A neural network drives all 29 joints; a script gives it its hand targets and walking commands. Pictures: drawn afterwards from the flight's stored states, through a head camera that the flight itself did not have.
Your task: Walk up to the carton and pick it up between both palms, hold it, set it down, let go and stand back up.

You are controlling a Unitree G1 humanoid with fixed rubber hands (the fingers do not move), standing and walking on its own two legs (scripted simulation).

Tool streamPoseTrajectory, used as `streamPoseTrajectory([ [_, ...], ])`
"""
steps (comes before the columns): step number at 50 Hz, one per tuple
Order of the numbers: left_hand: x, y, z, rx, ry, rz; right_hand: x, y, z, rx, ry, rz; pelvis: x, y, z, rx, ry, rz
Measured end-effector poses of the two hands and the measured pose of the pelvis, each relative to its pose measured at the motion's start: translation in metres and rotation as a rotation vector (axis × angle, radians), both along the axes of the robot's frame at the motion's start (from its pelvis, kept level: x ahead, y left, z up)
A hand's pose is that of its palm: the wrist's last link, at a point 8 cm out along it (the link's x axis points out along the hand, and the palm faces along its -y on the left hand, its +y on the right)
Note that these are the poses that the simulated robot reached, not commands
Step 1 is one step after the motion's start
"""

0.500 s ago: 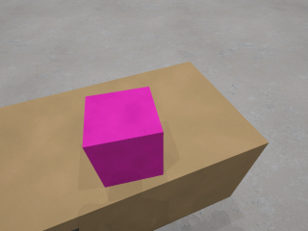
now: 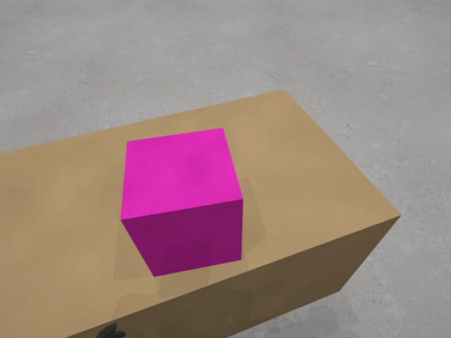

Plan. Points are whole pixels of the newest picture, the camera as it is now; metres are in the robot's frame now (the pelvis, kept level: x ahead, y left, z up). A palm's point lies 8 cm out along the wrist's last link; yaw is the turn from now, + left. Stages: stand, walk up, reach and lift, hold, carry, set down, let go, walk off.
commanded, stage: walk up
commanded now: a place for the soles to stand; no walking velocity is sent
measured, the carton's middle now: (187, 204) +0.42 +0.12 -0.04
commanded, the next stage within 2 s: reach and lift in 0.24 s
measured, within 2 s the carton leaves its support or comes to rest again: neither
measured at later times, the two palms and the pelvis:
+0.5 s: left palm (95, 311) +0.19 +0.25 -0.04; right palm (385, 336) +0.16 -0.25 -0.07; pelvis -0.02 +0.02 +0.01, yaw +0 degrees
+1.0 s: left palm out of the picture +0.14 +0.28 -0.05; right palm out of the picture +0.14 -0.20 -0.07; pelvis -0.01 +0.04 +0.00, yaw +1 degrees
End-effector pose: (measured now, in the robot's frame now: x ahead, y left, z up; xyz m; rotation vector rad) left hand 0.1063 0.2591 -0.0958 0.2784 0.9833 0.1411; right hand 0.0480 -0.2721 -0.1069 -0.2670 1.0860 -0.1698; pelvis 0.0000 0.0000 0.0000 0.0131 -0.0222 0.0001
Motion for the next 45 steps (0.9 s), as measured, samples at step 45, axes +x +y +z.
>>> streamPoseTrajectory([
  [45, 0.01, 0.027, 0.031, -0.031, -0.221, 0.172, 0.076, 0.067, 0.021, 0.101, -0.335, 0.109, -0.015, 0.036, 0.005, -0.011, 0.093, 0.022],
])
